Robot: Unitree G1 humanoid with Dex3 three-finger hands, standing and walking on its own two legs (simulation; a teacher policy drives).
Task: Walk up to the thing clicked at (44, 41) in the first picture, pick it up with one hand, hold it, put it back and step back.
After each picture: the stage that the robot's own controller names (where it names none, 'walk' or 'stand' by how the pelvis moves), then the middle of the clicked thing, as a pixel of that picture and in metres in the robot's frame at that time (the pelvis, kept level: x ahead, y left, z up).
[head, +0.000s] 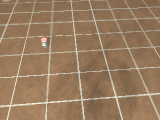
stand; (44, 43) +1.41 +0.48 -0.72
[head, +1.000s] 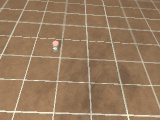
walk; (55, 46) +1.33 +0.24 -0.71
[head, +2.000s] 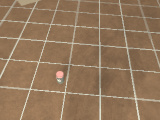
walk; (60, 77) +0.83 +0.19 -0.71
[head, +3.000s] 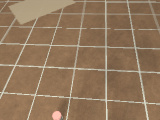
stand; (57, 117) +0.46 +0.25 -0.70
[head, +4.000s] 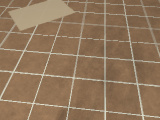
stand; out of the picture +0.44 +0.21 -0.72
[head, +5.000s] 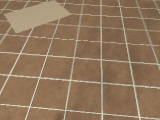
stand; out of the picture +0.42 +0.22 -0.73
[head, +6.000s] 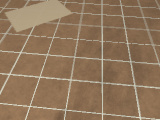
stand; out of the picture +0.41 +0.22 -0.73
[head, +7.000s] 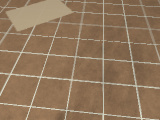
stand; out of the picture +0.40 +0.22 -0.73
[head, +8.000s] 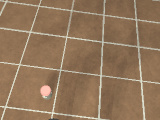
go down; (46, 92) +0.45 +0.22 -0.58
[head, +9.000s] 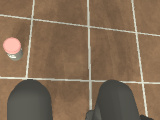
go down; (14, 49) +0.48 +0.28 -0.30
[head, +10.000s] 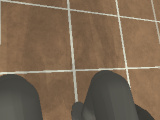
close in; out of the picture +0.46 +0.31 -0.25
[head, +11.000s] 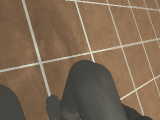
close; out of the picture +0.45 +0.34 -0.22
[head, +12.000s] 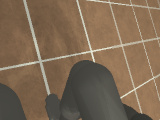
lift; out of the picture +0.43 +0.32 -0.23
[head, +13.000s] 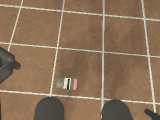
close; (66, 83) +0.43 +0.10 -0.47
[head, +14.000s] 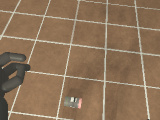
close; (72, 102) +0.45 +0.06 -0.59
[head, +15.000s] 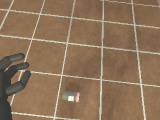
stand; (71, 96) +0.48 +0.06 -0.62
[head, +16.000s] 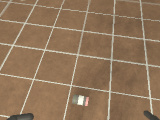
hold; (80, 100) +0.52 +0.03 -0.64
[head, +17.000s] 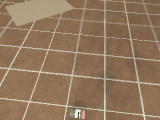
stand; (77, 113) +0.54 +0.02 -0.68
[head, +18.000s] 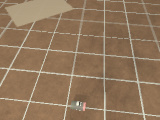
stand; (78, 105) +0.61 +0.02 -0.68
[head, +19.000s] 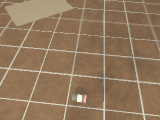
stand; (79, 97) +0.68 +0.01 -0.68
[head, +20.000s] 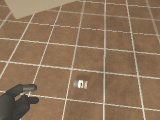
hold; (80, 84) +0.76 +0.00 -0.68
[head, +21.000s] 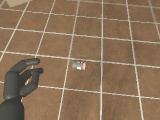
close; (78, 65) +0.86 +0.01 -0.68
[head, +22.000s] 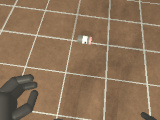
close; (84, 39) +0.96 -0.01 -0.59
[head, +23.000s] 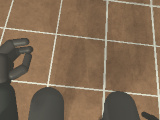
close; out of the picture +1.10 +0.06 -0.40
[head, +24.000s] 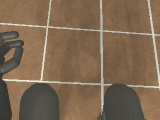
close; out of the picture +1.18 +0.09 -0.34
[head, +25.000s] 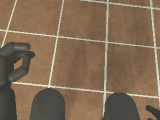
close; out of the picture +1.25 +0.05 -0.40
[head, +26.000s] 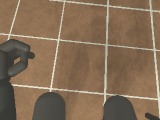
close; out of the picture +1.30 +0.03 -0.43
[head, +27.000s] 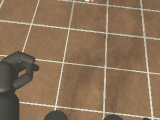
close; out of the picture +1.32 -0.02 -0.55
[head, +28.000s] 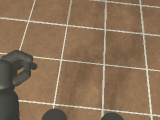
close; out of the picture +1.36 -0.01 -0.54
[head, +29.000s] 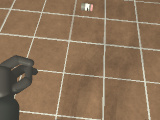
close; (86, 7) +1.39 -0.04 -0.59
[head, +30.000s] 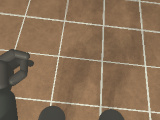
hold; out of the picture +1.41 -0.01 -0.53
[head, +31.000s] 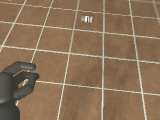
crouch; (86, 19) +1.41 -0.06 -0.63
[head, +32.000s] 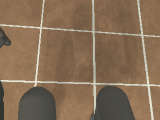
crouch; out of the picture +1.48 +0.06 -0.38
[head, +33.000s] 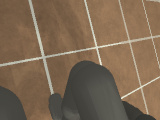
lower; out of the picture +1.46 +0.35 -0.25
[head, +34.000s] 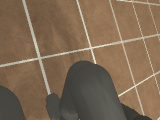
lower; out of the picture +1.46 +0.39 -0.25
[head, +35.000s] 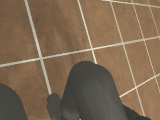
lower; out of the picture +1.46 +0.39 -0.25
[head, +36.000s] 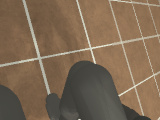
lower; out of the picture +1.46 +0.39 -0.25
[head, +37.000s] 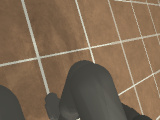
lower; out of the picture +1.46 +0.40 -0.25
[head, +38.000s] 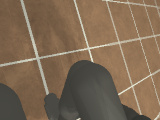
stand; out of the picture +1.46 +0.41 -0.25
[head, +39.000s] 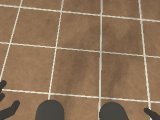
walk; out of the picture +1.47 +0.01 -0.50
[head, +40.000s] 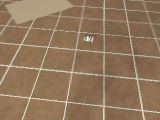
stand; (88, 39) +1.41 -0.09 -0.69
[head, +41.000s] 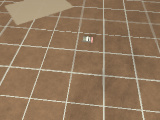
stand; (87, 39) +1.42 -0.07 -0.69
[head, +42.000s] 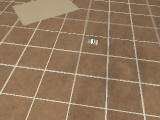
stand; (92, 42) +1.42 -0.10 -0.72
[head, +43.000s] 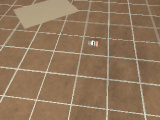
stand; (92, 43) +1.42 -0.09 -0.75
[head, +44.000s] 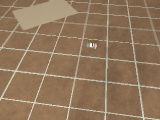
stand; (91, 45) +1.40 -0.09 -0.75
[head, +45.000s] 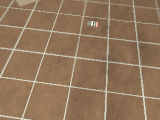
walk; (92, 23) +1.44 -0.13 -0.72
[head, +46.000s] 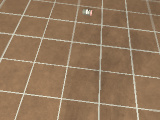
walk; (87, 12) +1.65 -0.05 -0.73
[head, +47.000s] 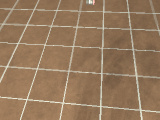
walk; (90, 2) +1.96 +0.03 -0.73
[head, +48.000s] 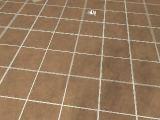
stand; (91, 12) +2.02 -0.10 -0.74
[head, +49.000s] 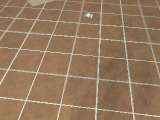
stand; (88, 15) +2.06 -0.07 -0.75
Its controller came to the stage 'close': yes
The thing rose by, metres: 0.01
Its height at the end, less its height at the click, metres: -0.02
